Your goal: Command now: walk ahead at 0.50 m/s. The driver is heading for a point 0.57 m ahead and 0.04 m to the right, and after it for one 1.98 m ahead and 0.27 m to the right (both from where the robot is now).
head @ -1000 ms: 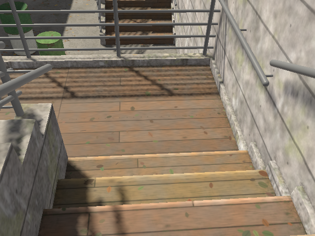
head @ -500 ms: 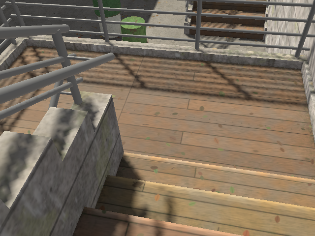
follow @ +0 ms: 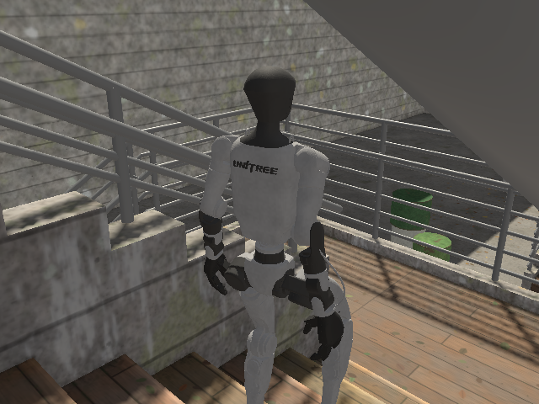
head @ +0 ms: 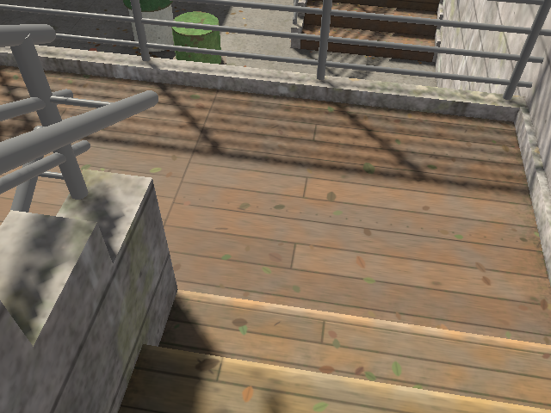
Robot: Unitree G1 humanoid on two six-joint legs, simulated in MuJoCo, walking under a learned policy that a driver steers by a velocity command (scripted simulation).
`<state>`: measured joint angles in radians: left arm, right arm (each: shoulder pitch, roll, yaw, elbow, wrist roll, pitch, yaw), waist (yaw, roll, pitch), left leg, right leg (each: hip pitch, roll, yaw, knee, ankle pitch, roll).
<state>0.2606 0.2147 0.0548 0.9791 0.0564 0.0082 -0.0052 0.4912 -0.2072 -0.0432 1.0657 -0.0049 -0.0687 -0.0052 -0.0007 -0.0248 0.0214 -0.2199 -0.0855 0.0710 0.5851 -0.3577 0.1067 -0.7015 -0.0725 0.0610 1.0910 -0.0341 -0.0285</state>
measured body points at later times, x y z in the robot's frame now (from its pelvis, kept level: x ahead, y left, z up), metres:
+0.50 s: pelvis +0.27 -0.08 -0.17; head +0.28 -0.11 +0.28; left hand +0.28 +0.16 -0.31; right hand +0.26 -0.34 -0.33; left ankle +0.24 +0.05 -0.71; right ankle +0.28 -0.16 -0.90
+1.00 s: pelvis +0.55 -0.02 -0.33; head +0.55 +0.00 +0.12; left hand +0.43 +0.21 -0.48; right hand +0.72 -0.25 -0.44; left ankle +0.62 +0.06 -1.07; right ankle +0.34 -0.17 -0.82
